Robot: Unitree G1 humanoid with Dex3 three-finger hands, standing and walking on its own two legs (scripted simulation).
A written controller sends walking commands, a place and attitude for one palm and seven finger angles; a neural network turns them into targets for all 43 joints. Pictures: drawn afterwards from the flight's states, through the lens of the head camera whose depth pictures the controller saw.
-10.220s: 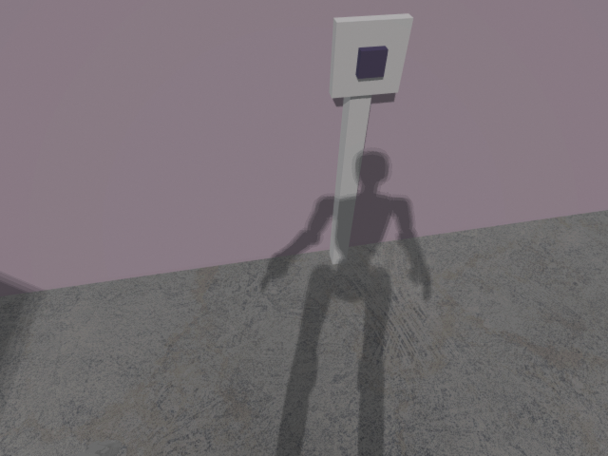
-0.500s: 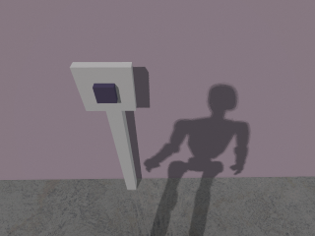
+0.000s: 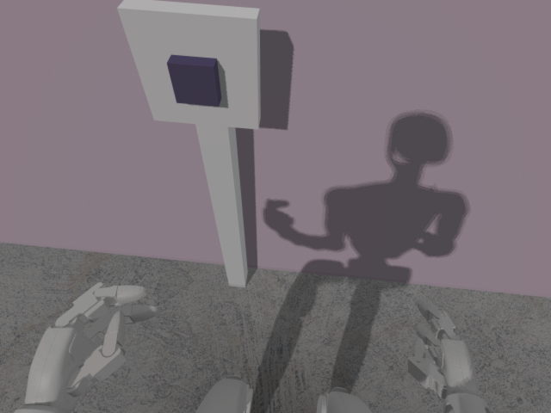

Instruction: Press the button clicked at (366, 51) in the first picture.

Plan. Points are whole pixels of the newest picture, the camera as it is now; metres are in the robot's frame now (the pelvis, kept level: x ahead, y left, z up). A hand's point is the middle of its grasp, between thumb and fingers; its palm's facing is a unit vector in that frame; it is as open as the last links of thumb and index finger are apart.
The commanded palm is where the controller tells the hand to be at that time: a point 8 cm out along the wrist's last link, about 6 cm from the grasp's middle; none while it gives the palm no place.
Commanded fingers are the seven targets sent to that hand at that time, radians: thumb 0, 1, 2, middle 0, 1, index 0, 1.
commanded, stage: raise the hand and make a fist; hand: left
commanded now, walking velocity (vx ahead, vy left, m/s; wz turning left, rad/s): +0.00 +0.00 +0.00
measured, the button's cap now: (196, 80) +0.53 +0.19 +0.18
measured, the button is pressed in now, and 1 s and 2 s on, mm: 0 0 0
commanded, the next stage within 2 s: aim a knuckle at the button in 1.52 s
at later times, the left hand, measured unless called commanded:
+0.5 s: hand (104, 312) +0.20 +0.22 +0.10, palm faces +0.05 -1.00 -0.05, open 3.1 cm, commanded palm +0.17 +0.28 +0.12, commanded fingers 0.00 0.90 0.90 -1.30 -1.50 -1.30 -1.50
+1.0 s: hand (94, 264) +0.23 +0.22 +0.15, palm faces +0.05 -1.00 -0.06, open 3.1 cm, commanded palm +0.21 +0.28 +0.17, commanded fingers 0.00 0.90 0.90 -1.30 -1.50 -1.30 -1.50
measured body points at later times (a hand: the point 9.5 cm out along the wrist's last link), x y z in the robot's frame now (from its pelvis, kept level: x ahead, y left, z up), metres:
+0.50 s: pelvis +0.01 +0.02 +0.03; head +0.04 +0.03 +0.48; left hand +0.19 +0.27 +0.11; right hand +0.18 -0.22 -0.03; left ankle +0.01 +0.11 -0.65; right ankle +0.03 -0.10 -0.65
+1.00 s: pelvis +0.02 +0.02 +0.06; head +0.02 +0.01 +0.51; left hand +0.23 +0.28 +0.16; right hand +0.19 -0.21 -0.01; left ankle +0.01 +0.11 -0.65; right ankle +0.03 -0.10 -0.65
